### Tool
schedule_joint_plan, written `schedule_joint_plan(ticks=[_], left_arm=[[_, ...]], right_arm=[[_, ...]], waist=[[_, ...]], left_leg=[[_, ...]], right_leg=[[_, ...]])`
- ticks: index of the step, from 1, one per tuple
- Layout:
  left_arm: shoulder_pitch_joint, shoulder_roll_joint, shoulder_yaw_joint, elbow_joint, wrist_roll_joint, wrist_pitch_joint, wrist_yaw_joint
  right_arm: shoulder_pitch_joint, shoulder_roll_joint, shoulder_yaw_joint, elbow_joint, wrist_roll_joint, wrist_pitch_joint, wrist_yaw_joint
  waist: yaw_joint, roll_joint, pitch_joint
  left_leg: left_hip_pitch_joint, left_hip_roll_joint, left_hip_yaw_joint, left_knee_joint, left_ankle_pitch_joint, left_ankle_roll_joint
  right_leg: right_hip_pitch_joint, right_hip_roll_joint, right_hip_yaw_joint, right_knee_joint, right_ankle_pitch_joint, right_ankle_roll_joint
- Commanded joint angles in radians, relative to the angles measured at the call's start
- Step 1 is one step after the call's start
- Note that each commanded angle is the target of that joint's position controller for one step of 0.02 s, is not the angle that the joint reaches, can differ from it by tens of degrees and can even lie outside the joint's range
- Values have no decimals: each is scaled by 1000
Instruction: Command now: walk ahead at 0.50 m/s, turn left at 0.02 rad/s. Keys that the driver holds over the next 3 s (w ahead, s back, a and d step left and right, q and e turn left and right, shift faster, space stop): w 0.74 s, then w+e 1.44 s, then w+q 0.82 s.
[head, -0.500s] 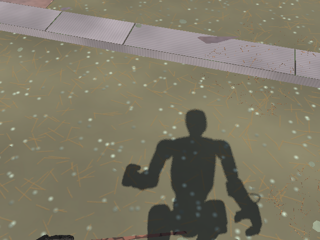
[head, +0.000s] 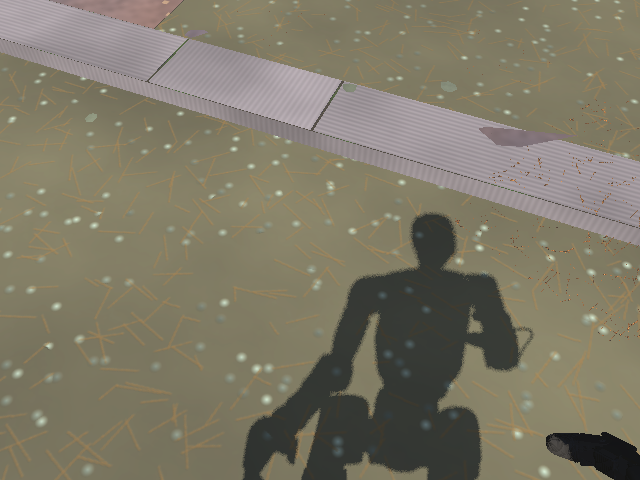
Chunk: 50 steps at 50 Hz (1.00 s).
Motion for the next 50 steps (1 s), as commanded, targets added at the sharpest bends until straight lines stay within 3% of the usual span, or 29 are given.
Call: schedule_joint_plan(ticks=[1,2,3,4,6,10,13,16,19,21,22,23,24,25,26,27,28,29,31,33,37,40,44,47,48,49,50], left_arm=[[-49,140,19,-114,-27,-55,-11],[-102,130,17,-124,-20,-57,-8],[-124,122,21,-128,-3,-53,-6],[-105,111,23,-125,2,-42,-6],[-75,71,16,-117,2,-20,-4],[-185,52,10,-155,15,-9,0],[-288,33,2,-179,11,-18,-10],[-383,33,-2,-209,2,-26,-23],[-435,49,0,-240,-2,-33,-39],[-409,69,6,-241,0,-38,-46],[-354,86,16,-228,2,-40,-46],[-230,119,36,-189,6,-40,-40],[-55,181,59,-148,13,-39,-30],[48,286,85,-132,25,-30,-24],[74,213,65,-125,8,-24,-26],[6,164,47,-133,3,-24,-24],[-63,138,39,-147,6,-22,-22],[-121,109,31,-152,13,-22,-25],[-173,77,22,-157,25,-32,-30],[-166,93,28,-143,19,-44,-29],[-116,123,38,-109,14,-42,-11],[-58,139,41,-83,1,-32,-1],[7,153,48,-53,-12,-12,7],[-5,167,58,-49,-12,1,15],[-18,164,57,-51,-11,6,17],[-16,131,46,-55,-4,6,16],[-18,62,21,-86,18,6,14]], right_arm=[[337,-176,-58,33,6,8,-13],[270,-157,-50,24,1,9,-13],[219,-133,-43,20,-5,8,-9],[192,-113,-36,19,-13,4,-6],[183,-118,-39,31,-6,-8,-3],[221,-156,-50,70,-2,-13,-17],[259,-171,-51,94,3,-5,-25],[322,-191,-55,129,12,3,-27],[354,-198,-58,159,17,19,-31],[349,-208,-62,169,18,30,-36],[331,-215,-63,169,18,35,-38],[319,-205,-58,168,17,41,-41],[322,-166,-40,151,3,41,-44],[433,-62,-7,125,-4,20,-37],[414,-94,-11,142,4,-3,-30],[328,-173,-33,121,31,-15,-23],[260,-171,-32,104,35,-19,-23],[224,-160,-33,98,21,-15,-28],[258,-131,-36,111,10,10,-33],[267,-102,-31,114,5,27,-37],[141,-85,-25,79,-4,25,-36],[21,-66,-17,47,-2,12,-26],[-84,-80,-16,13,9,-5,-5],[-44,-124,-30,19,11,-20,1],[24,-141,-40,37,9,-24,-2],[156,-187,-63,74,3,-27,-11],[326,-257,-82,95,-14,-27,-21]], waist=[[-178,168,-229],[-148,91,-151],[-118,67,-91],[-82,82,-74],[-51,94,-64],[-63,63,-13],[-100,62,10],[-139,62,28],[-144,72,41],[-119,89,23],[-82,98,-9],[-19,87,-84],[47,38,-220],[23,-197,-365],[46,-242,-425],[42,-164,-266],[18,-98,-168],[-11,-55,-91],[-70,-90,-54],[-88,-81,-43],[-62,-48,-6],[-23,-40,20],[6,-51,41],[-38,-81,20],[-80,-85,-12],[-137,-65,-102],[-201,53,-267]], left_leg=[[754,355,-583,-234,-149,227],[612,311,-473,-257,-65,201],[491,276,-400,-291,19,191],[411,249,-350,-324,69,182],[331,235,-291,-375,117,195],[305,215,-188,-423,175,190],[308,182,-118,-428,166,154],[364,200,-112,-410,127,144],[472,247,-132,-356,158,129],[522,265,-140,-302,246,110],[527,253,-125,-236,380,95],[503,207,-86,-93,515,71],[360,156,-41,149,413,37],[-58,-5,10,551,-9,-44],[-214,-41,-126,701,-454,-46],[-310,21,-143,767,-409,-33],[-308,74,-110,733,-317,-24],[-272,108,-94,665,-248,-28],[-153,144,-101,584,-171,-36],[-137,150,-91,532,-125,-54],[-198,151,-83,306,79,-78],[-147,110,-61,115,196,-84],[-110,72,-69,-19,189,-84],[-9,56,-78,-77,95,-58],[94,42,-60,-105,69,-42],[296,54,-61,-103,66,-11],[585,235,-236,-65,68,49]], right_leg=[[-673,-42,70,506,-10,-24],[-642,-86,43,461,81,-21],[-603,-111,35,401,134,-12],[-543,-133,42,367,172,-6],[-489,-142,34,315,202,10],[-545,-149,25,123,387,38],[-507,-121,1,-71,547,32],[-484,-93,-17,-181,588,25],[-509,-80,-11,-247,511,-6],[-457,-63,-23,-277,437,-32],[-366,-37,-49,-297,415,-50],[-189,-6,-78,-319,426,-76],[96,-98,14,-271,483,-127],[494,-351,456,-314,356,-287],[546,-400,705,-457,234,-327],[430,-367,575,-477,166,-275],[284,-327,445,-495,200,-242],[142,-287,355,-532,267,-227],[-14,-237,255,-598,360,-213],[-60,-228,191,-638,442,-230],[-33,-207,96,-669,520,-215],[-31,-180,69,-664,499,-193],[39,-213,119,-604,450,-186],[83,-242,176,-523,472,-158],[74,-223,170,-454,538,-141],[24,-163,133,-296,596,-112],[-148,-82,73,13,392,-71]])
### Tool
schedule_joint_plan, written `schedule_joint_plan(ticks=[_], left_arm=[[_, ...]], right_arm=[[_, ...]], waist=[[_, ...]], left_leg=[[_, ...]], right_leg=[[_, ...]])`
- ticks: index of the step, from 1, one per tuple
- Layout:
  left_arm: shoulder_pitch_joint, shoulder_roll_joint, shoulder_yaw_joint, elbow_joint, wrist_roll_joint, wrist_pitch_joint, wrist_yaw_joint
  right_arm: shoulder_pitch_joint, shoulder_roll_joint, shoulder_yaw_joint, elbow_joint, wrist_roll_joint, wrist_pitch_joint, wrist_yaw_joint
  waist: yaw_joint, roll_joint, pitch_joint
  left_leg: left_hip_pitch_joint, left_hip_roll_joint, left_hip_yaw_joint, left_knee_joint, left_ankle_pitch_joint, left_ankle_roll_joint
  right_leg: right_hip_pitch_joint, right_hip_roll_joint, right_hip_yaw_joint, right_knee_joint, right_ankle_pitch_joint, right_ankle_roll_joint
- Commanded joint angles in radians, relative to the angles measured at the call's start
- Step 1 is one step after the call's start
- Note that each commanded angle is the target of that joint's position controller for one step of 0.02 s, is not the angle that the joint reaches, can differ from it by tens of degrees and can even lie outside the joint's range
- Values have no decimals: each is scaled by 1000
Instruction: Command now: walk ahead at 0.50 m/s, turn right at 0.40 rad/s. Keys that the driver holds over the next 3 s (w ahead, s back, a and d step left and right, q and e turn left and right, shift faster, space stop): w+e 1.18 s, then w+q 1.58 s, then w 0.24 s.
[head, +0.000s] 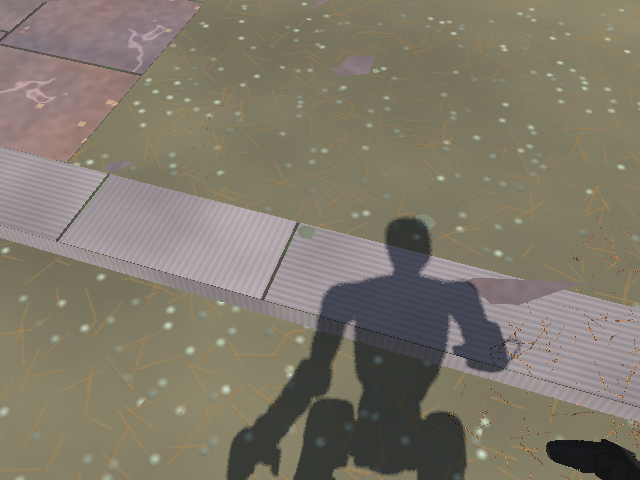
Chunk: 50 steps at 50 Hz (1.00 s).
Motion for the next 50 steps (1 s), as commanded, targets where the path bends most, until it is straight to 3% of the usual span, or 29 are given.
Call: schedule_joint_plan(ticks=[1,2,3,4,5,7,11,15,18,21,23,24,25,26,27,28,29,30,31,32,36,40,42,43,45,46,48,49,50], left_arm=[[79,-28,-22,-115,0,-29,0],[34,83,3,-98,-22,-36,1],[-60,141,21,-123,-32,-36,2],[-98,130,23,-128,-27,-31,6],[-113,118,27,-134,-16,-25,6],[-97,81,29,-138,-18,-2,0],[-152,46,25,-180,-9,24,-4],[-257,33,16,-215,-7,15,-29],[-357,26,9,-256,-5,13,-48],[-405,45,13,-292,-5,16,-60],[-362,78,29,-298,-2,21,-63],[-273,106,47,-280,-4,23,-61],[-110,155,78,-234,-7,25,-53],[50,252,116,-195,-10,35,-31],[-12,352,120,-214,-16,22,-30],[10,254,91,-243,-9,4,-38],[-27,204,74,-236,1,-14,-41],[-87,178,65,-242,-1,-21,-40],[-156,145,54,-256,1,-20,-37],[-193,126,45,-274,14,-20,-31],[-173,159,52,-272,4,-27,-9],[-121,163,55,-255,-2,-17,6],[-84,160,54,-240,-3,-9,10],[-32,136,48,-226,-10,-3,9],[129,80,29,-164,-22,13,6],[166,98,31,-141,-28,25,8],[140,146,41,-132,-25,47,14],[84,152,40,-141,-24,53,16],[-8,163,41,-163,-22,52,17]], right_arm=[[398,-323,-102,48,-15,3,-15],[386,-219,-77,36,-9,5,-14],[324,-164,-60,28,-5,3,-17],[255,-139,-51,25,-9,3,-18],[208,-109,-43,28,-11,3,-17],[165,-93,-42,36,-19,-5,-18],[172,-136,-60,66,-19,-14,-27],[186,-167,-68,83,-16,-2,-38],[228,-193,-76,99,-4,13,-42],[251,-219,-87,115,13,32,-41],[237,-247,-96,113,23,46,-44],[225,-257,-99,109,28,54,-45],[214,-243,-93,105,30,61,-47],[237,-190,-71,86,-3,55,-49],[319,-47,-25,26,-34,25,-35],[195,-140,-38,19,11,-14,-23],[111,-178,-48,-9,44,-33,-17],[113,-163,-44,-1,28,-42,-24],[123,-170,-50,14,1,-39,-31],[145,-176,-56,18,-4,-27,-30],[111,-131,-49,-3,-24,8,-31],[-16,-91,-30,-39,-12,9,-23],[-72,-93,-27,-60,-3,8,-15],[-102,-118,-34,-79,-1,7,-12],[-238,-94,-34,-133,-6,-11,-2],[-266,-91,-38,-148,-8,-25,5],[-245,-102,-51,-153,3,-45,12],[-186,-110,-58,-143,9,-51,12],[-77,-124,-70,-116,20,-52,8]], waist=[[-150,326,-373],[-185,227,-323],[-187,157,-187],[-158,99,-121],[-133,101,-65],[-93,124,-25],[-81,63,16],[-112,44,42],[-148,31,70],[-148,39,84],[-104,68,39],[-48,73,-15],[40,50,-97],[90,-83,-187],[-49,-326,-274],[37,-176,-338],[36,-125,-198],[-9,-51,-138],[-51,-32,-89],[-85,-56,-76],[-99,-42,-40],[-47,-87,-10],[-23,-95,8],[-3,-80,11],[69,-42,-12],[82,-67,-35],[54,-137,-96],[10,-150,-143],[-68,-135,-200]], left_leg=[[868,411,-611,-91,-190,237],[808,385,-668,-168,-370,222],[687,352,-509,-184,-367,177],[564,313,-398,-208,-269,155],[468,281,-311,-239,-190,150],[358,247,-185,-298,-97,142],[335,257,-39,-349,47,168],[361,228,104,-359,95,146],[423,245,158,-350,102,134],[520,275,189,-292,193,110],[556,276,221,-164,503,89],[549,262,242,-24,653,75],[472,221,272,191,672,44],[212,173,278,518,336,-9],[-219,-40,141,834,-523,-64],[-325,-31,-58,919,-523,-42],[-396,11,-51,893,-415,-12],[-344,57,-58,809,-328,0],[-266,86,-60,721,-280,-7],[-195,103,-69,678,-247,-12],[-157,74,-37,493,-129,-72],[-101,17,-27,218,95,-97],[-110,4,-35,160,118,-91],[-161,-3,-50,144,43,-74],[-235,-51,-22,33,-84,-45],[-238,-68,-20,-13,-105,-40],[-122,-99,-5,-44,-138,-25],[71,-105,-1,-60,-116,-6],[348,-86,-15,-91,-9,15]], right_leg=[[-622,42,-8,688,-140,-27],[-722,-13,91,816,-145,-27],[-765,-54,82,838,-54,-35],[-730,-96,63,818,28,-31],[-702,-120,63,774,83,-25],[-620,-152,59,729,137,-19],[-671,-164,57,623,247,4],[-645,-150,5,400,431,1],[-636,-135,-46,284,448,-16],[-633,-113,-80,221,363,-51],[-531,-55,-134,210,260,-90],[-411,-9,-166,192,232,-117],[-182,44,-178,130,288,-153],[123,-72,37,107,300,-213],[398,-300,616,-29,96,-402],[413,-343,754,-164,1,-402],[320,-322,619,-174,91,-353],[181,-281,505,-164,191,-318],[48,-241,406,-171,298,-293],[-36,-219,358,-190,375,-285],[-159,-170,246,-229,547,-288],[-202,-109,186,-216,434,-234],[-172,-132,231,-201,377,-223],[-88,-136,277,-183,364,-217],[150,-124,366,-110,502,-194],[239,-126,403,-80,599,-185],[266,-114,407,-17,862,-166],[162,-87,379,28,1027,-138],[-25,-62,346,112,1140,-93]])
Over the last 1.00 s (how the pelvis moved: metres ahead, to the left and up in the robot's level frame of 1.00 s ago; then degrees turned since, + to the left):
0.54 -0.01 0.00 -5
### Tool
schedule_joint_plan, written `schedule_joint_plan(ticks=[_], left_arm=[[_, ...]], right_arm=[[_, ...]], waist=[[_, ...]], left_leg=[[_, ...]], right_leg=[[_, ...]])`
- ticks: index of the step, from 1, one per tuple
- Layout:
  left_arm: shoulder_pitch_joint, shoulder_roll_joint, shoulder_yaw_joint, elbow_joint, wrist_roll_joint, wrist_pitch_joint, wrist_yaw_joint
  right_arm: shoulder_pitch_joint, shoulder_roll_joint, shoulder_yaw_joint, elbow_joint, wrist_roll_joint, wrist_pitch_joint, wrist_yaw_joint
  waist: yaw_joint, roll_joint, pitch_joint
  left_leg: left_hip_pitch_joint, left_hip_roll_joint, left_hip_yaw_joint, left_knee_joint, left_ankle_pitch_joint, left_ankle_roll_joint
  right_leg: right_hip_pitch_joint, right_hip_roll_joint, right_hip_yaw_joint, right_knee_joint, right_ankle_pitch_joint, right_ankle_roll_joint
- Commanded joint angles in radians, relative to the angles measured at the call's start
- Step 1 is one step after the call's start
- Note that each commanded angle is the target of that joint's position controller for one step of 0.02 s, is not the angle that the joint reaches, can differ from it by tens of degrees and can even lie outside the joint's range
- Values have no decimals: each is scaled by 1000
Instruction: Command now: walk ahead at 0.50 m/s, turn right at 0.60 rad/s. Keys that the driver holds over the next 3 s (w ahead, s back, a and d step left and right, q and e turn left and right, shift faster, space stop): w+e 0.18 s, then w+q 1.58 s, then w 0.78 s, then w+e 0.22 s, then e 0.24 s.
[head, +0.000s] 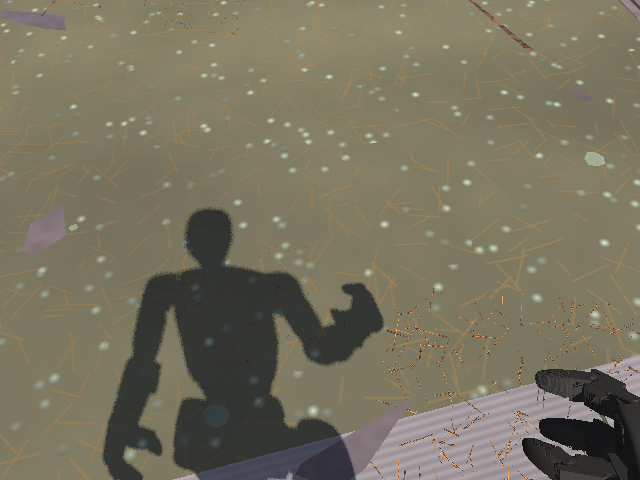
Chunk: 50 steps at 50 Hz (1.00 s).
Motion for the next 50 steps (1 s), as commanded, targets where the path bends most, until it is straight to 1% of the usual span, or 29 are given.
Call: schedule_joint_plan(ticks=[1,2,3,4,5,7,9,12,14,15,16,17,18,19,20,21,25,29,32,33,34,35,36,37,38,39,43,46,50], left_arm=[[-123,219,59,-81,3,2,12],[-223,194,55,-121,21,-14,12],[-162,35,20,-121,66,-37,5],[-28,78,20,-115,24,-53,-3],[-92,90,13,-134,-17,-54,-5],[-257,50,-4,-195,-14,-34,-1],[-257,17,-18,-255,3,-5,-13],[-49,19,-5,-181,42,-14,-37],[5,57,18,-167,47,-9,-32],[51,121,49,-144,38,-12,-25],[77,128,63,-127,34,-8,-17],[145,165,80,-82,30,5,-6],[197,139,66,-73,31,5,-1],[164,104,54,-100,27,-1,-4],[41,155,62,-95,32,-1,-13],[-76,135,52,-101,36,-5,-16],[-345,83,24,-112,49,-35,-2],[-503,119,33,-118,63,-53,11],[-586,153,42,-113,7,-56,-13],[-682,75,14,-142,-6,-56,-33],[-667,-110,-36,-154,10,-57,-56],[-454,-149,-48,-237,-32,-75,-54],[-425,-27,-30,-243,-58,-108,-62],[-437,34,-19,-239,-48,-121,-71],[-485,57,-13,-218,-16,-120,-58],[-505,39,-10,-222,6,-118,-48],[-647,3,-8,-235,25,-109,-23],[-714,-67,-14,-249,21,-113,-41],[-741,-69,-2,-270,4,-118,-55]], right_arm=[[194,-158,-67,-27,25,-17,-19],[425,-208,-85,29,26,15,-39],[515,-224,-70,73,10,44,-57],[509,-198,-67,78,-9,76,-65],[489,-165,-68,76,-20,97,-73],[396,-116,-56,82,-18,104,-78],[197,-145,-49,63,-6,88,-74],[120,-197,-67,58,-2,59,-52],[181,-217,-65,102,41,60,-39],[233,-193,-54,106,48,66,-30],[317,-195,-46,139,40,61,-18],[352,-149,-27,151,21,62,1],[379,-122,-18,166,18,61,19],[311,-142,-31,149,42,75,16],[278,-151,-38,79,59,96,8],[248,-160,-37,52,53,122,-10],[429,-123,-46,79,27,211,-50],[623,-142,-59,118,19,205,-68],[882,-136,-82,173,9,213,-54],[1023,-89,-73,248,-2,200,-46],[945,-11,-25,287,-19,157,-12],[593,-105,-4,142,-5,93,-1],[461,-157,-17,45,8,62,11],[415,-157,-14,31,-6,51,8],[417,-164,-16,33,-8,43,7],[442,-180,-22,48,-14,34,-6],[645,-22,18,105,18,47,-71],[721,-36,8,134,19,81,-89],[706,-52,-13,131,16,101,-83]], waist=[[-200,-87,-260],[-318,-59,-323],[-264,198,-311],[-212,267,-308],[-241,286,-263],[-232,218,-49],[-99,202,131],[6,170,13],[58,180,-30],[85,18,-110],[97,-35,-186],[85,-209,-279],[82,-182,-399],[76,-30,-339],[-13,-31,-242],[-58,-19,-167],[-244,-109,24],[-388,-111,20],[-511,-98,-73],[-571,88,-29],[-424,321,98],[-115,552,101],[-60,393,161],[-44,163,185],[-53,-49,175],[-59,-96,132],[-193,42,67],[-235,92,24],[-252,193,36]], left_leg=[[537,-27,37,-131,393,15],[826,86,-12,-105,480,40],[1098,310,-168,72,1133,78],[1080,493,-239,154,1236,215],[1001,498,-270,73,949,251],[726,400,-178,-101,540,152],[344,376,-70,-260,487,94],[25,212,150,-294,593,72],[146,240,145,-167,873,76],[183,162,181,65,958,33],[73,144,137,305,841,-15],[-154,84,68,678,146,-54],[-217,67,-79,912,-287,-25],[-284,48,-132,973,-332,-2],[-375,34,-35,979,-293,-10],[-351,88,31,936,-266,-11],[-88,76,145,993,-172,-50],[114,53,228,722,-126,5],[323,48,191,451,-177,132],[436,50,131,218,24,202],[358,-16,8,159,68,229],[133,116,-800,-286,-299,367],[53,246,-1017,-395,-311,388],[-36,303,-1029,-377,-590,365],[-87,278,-889,-313,-547,304],[-45,242,-764,-266,-443,271],[272,123,-368,-237,162,222],[435,95,-274,-186,399,187],[359,97,-263,-165,381,172]], right_leg=[[-143,-40,113,297,1045,1],[-372,5,60,509,732,37],[-726,86,-57,765,-304,61],[-898,38,-110,925,-402,96],[-985,-63,-143,1015,-341,115],[-1027,-133,-173,1055,-319,117],[-879,-176,-168,907,-279,111],[-241,-75,-254,577,195,60],[-137,-17,-309,432,153,18],[6,15,-343,304,212,-6],[258,-29,-285,169,346,-21],[524,-187,-73,124,387,-74],[591,-346,58,170,451,-113],[537,-375,0,156,486,-92],[446,-403,30,43,422,-64],[277,-417,10,-47,236,-51],[-174,-312,-288,-194,73,19],[-209,-257,-453,-141,188,14],[-154,-286,-446,306,653,4],[-309,-176,-436,743,186,44],[-557,-18,-358,1164,-321,57],[-679,89,-160,1251,-233,34],[-698,55,-136,1252,-155,21],[-708,7,-124,1204,-93,14],[-643,-31,-122,1143,-47,12],[-618,-39,-113,1036,11,25],[-590,-33,-171,572,168,84],[-600,25,-219,317,263,101],[-479,48,-241,171,313,117]])
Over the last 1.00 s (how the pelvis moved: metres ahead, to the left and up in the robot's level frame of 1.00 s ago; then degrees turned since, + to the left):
0.50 -0.14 0.02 -33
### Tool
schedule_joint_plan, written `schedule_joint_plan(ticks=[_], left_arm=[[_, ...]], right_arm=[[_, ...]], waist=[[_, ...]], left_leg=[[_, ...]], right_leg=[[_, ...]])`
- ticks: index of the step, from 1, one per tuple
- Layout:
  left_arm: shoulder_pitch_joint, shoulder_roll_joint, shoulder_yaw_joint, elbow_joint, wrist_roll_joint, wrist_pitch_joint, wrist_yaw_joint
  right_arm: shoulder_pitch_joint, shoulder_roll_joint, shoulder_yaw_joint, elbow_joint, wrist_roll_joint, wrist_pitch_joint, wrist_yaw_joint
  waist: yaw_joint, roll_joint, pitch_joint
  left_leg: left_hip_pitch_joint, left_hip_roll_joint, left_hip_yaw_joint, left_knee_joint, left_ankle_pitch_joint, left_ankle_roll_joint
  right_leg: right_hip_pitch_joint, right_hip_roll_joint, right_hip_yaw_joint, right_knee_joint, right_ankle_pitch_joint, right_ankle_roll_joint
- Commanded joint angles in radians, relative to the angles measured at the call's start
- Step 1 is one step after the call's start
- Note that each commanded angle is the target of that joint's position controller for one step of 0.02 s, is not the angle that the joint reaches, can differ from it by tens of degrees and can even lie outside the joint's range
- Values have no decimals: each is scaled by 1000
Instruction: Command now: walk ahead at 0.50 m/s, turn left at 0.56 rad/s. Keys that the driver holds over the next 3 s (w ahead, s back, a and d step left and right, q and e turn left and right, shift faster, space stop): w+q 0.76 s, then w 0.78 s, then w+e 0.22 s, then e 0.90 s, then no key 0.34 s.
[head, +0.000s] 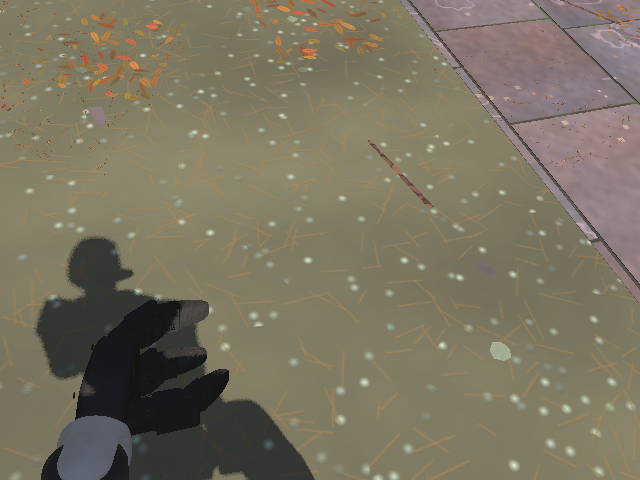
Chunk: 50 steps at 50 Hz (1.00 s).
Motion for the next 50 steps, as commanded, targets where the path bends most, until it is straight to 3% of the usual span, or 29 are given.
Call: schedule_joint_plan(ticks=[1,4,5,6,7,8,9,10,11,12,13,15,18,23,27,30,31,32,33,34,35,36,37,38,39,41,44,47,50], left_arm=[[-150,35,20,-98,-12,-22,-9],[-26,122,61,-75,-16,-36,0],[87,160,81,-45,-9,-38,10],[256,203,97,-12,3,-36,20],[435,264,101,12,12,-24,29],[445,296,100,39,49,-26,10],[381,179,78,28,37,-26,8],[327,119,62,31,20,-19,14],[303,122,58,42,22,-15,15],[303,118,57,64,31,-16,14],[311,113,53,82,40,-20,16],[344,123,56,115,32,-33,16],[375,184,69,146,21,-40,17],[412,239,70,170,20,-24,21],[498,272,70,205,7,1,26],[503,322,79,205,0,25,37],[498,338,82,201,-3,35,43],[481,330,76,189,-6,40,50],[505,265,52,160,29,34,54],[544,162,13,91,41,4,41],[444,260,32,79,13,-32,23],[380,264,31,53,-15,-44,17],[378,243,24,56,-1,-46,23],[383,249,29,67,22,-39,31],[408,250,32,76,28,-24,28],[431,227,26,88,36,0,27],[351,185,9,70,42,14,30],[243,165,-3,56,35,8,21],[157,175,-4,35,19,1,8]], right_arm=[[48,-176,-60,-25,5,7,-6],[-67,-225,-93,-73,14,6,-10],[-111,-232,-100,-96,12,3,-7],[-168,-229,-100,-134,-6,0,4],[-156,-138,-72,-168,-52,-9,13],[29,-90,-59,-193,22,-15,9],[10,-184,-72,-150,40,-11,3],[-108,-227,-80,-165,24,-8,8],[-167,-226,-83,-169,5,-7,8],[-211,-227,-88,-187,-8,-11,12],[-221,-220,-89,-198,-1,-10,19],[-246,-190,-80,-217,8,-3,27],[-334,-187,-67,-262,3,3,37],[-477,-191,-48,-292,3,-14,69],[-600,-193,-41,-346,9,-15,92],[-556,-243,-65,-361,-1,-6,98],[-458,-279,-86,-343,-2,0,97],[-280,-332,-118,-297,0,7,85],[-133,-415,-146,-265,2,19,62],[-197,-483,-144,-294,4,5,64],[-162,-391,-119,-304,-10,-5,69],[-194,-342,-106,-293,-15,-15,70],[-253,-320,-98,-291,-10,-23,70],[-308,-293,-90,-298,-12,-27,67],[-343,-275,-81,-307,-22,-28,63],[-352,-269,-78,-292,-23,-36,57],[-308,-293,-81,-251,-21,-42,41],[-271,-301,-79,-222,-16,-40,34],[-212,-319,-82,-187,-11,-41,38]], waist=[[8,192,22],[100,208,-4],[162,196,-63],[245,164,-191],[273,-17,-356],[161,-428,-413],[170,-290,-272],[182,-157,-140],[162,-42,-86],[153,-16,-68],[138,-26,-69],[140,-47,-55],[150,-17,-3],[202,-1,30],[242,-16,58],[181,-77,-8],[119,-88,-68],[21,-65,-153],[-14,80,-254],[94,302,-387],[17,169,-435],[29,129,-292],[87,22,-184],[126,16,-144],[159,35,-117],[178,47,-103],[154,59,-56],[105,77,-30],[64,89,3]], left_leg=[[-20,151,-173,-62,344,120],[-44,169,-209,18,483,87],[-61,134,-185,130,602,58],[-152,94,-158,332,575,29],[-325,13,-91,611,108,9],[-647,-67,-41,885,-282,-33],[-740,24,-37,1014,-177,-39],[-734,56,6,1011,-75,-41],[-673,93,23,987,-8,-43],[-639,119,22,938,21,-41],[-604,142,19,900,35,-36],[-623,159,40,847,35,-39],[-709,176,46,730,93,-59],[-668,155,124,453,343,-58],[-658,123,194,308,328,-32],[-511,31,273,271,179,22],[-378,-11,293,252,145,53],[-124,-42,283,184,208,95],[206,124,28,201,269,159],[471,364,-586,32,83,367],[474,363,-624,-44,17,338],[361,326,-468,-46,68,296],[186,279,-350,-52,186,261],[64,243,-270,-61,294,240],[-28,224,-221,-84,365,233],[-126,213,-165,-116,466,242],[-196,176,-60,-147,502,219],[-213,131,10,-144,394,163],[-171,165,-24,-139,287,153]], right_leg=[[49,54,-58,-109,54,9],[223,50,-40,-174,32,-27],[356,43,-40,-204,37,-55],[599,-45,26,-174,16,-104],[879,-229,236,-139,-108,-136],[1032,-434,812,-371,-404,-302],[918,-411,809,-417,-609,-302],[764,-363,595,-422,-519,-266],[627,-318,433,-417,-319,-241],[550,-279,329,-417,-181,-232],[510,-250,244,-426,-100,-219],[492,-249,170,-456,-37,-233],[486,-281,98,-499,39,-259],[511,-238,-99,-501,172,-217],[624,-261,-172,-460,245,-184],[691,-274,-234,-287,693,-152],[679,-268,-254,-139,825,-140],[569,-239,-278,79,793,-109],[284,-186,-277,408,312,-66],[-117,34,-137,761,-490,-19],[-215,-13,49,815,-461,-36],[-258,-52,35,767,-382,-49],[-213,-94,31,664,-312,-47],[-142,-125,30,577,-279,-37],[-79,-143,28,544,-257,-27],[-27,-146,1,481,-229,2],[-30,-138,-22,312,-69,32],[29,-104,-36,79,157,25],[49,-78,-36,-33,215,9]])
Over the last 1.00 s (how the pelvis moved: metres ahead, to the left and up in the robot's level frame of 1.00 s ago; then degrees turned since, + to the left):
0.48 -0.06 0.06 9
